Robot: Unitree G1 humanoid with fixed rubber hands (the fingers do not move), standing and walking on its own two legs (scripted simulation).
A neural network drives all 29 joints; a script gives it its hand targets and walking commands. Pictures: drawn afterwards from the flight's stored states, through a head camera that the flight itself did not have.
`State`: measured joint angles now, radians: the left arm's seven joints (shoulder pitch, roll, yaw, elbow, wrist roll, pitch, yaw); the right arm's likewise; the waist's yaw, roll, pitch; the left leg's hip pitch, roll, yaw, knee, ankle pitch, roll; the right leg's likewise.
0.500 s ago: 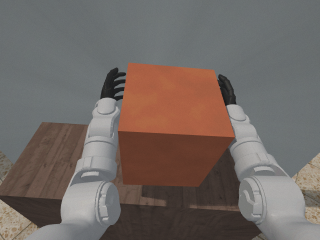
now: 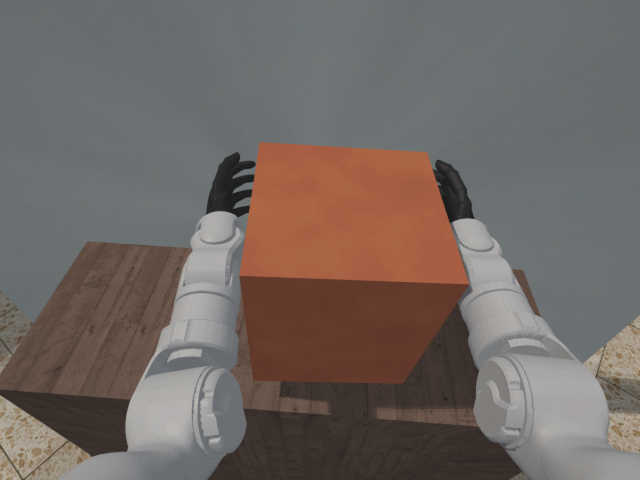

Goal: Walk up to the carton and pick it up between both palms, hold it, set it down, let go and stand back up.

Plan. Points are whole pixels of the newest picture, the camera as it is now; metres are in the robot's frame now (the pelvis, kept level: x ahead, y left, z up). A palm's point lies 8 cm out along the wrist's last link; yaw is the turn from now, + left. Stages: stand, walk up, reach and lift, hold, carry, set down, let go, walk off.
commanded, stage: set down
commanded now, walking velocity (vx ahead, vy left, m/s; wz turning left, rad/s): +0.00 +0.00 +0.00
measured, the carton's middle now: (336, 271) +0.37 +0.02 +0.08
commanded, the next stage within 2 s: none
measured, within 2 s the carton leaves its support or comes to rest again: rests again in 1.02 s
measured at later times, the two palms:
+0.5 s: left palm (228, 225) +0.41 +0.17 +0.11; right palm (453, 228) +0.43 -0.13 +0.11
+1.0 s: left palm (231, 238) +0.40 +0.17 +0.09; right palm (450, 240) +0.42 -0.13 +0.09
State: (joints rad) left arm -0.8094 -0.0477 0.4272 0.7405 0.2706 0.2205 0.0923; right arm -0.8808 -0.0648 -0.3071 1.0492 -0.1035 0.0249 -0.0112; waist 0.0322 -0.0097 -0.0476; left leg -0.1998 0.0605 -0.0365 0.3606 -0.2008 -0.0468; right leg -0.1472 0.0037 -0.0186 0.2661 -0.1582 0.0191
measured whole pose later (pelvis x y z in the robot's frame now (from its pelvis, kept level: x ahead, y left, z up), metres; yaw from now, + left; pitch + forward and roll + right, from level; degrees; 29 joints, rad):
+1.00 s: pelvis +0.01 +0.00 +0.00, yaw +0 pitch +3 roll -1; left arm -0.75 -0.07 0.46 0.80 0.31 0.09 0.08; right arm -0.82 -0.03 -0.41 1.05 -0.24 -0.08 0.03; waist 0.04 -0.02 -0.01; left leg -0.20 0.06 -0.03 0.35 -0.20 -0.05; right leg -0.16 0.00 -0.02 0.27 -0.17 0.02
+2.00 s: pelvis +0.01 +0.00 +0.00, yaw +0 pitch +5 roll -1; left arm -0.72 -0.08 0.49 0.80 0.34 0.03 0.05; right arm -0.80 0.00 -0.49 1.05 -0.31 -0.13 0.05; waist 0.04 -0.03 -0.03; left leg -0.22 0.06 -0.03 0.34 -0.20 -0.05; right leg -0.18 0.00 -0.02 0.27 -0.17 0.02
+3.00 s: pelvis -0.02 +0.00 -0.01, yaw -1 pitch +13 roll -1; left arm -0.65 0.08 0.18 1.03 -0.06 -0.16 0.15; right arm -0.83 -0.30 0.12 1.22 0.30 -0.21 -0.02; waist 0.08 0.02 -0.15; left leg -0.47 0.06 -0.03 0.42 -0.17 -0.05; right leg -0.44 0.01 -0.01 0.36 -0.14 0.01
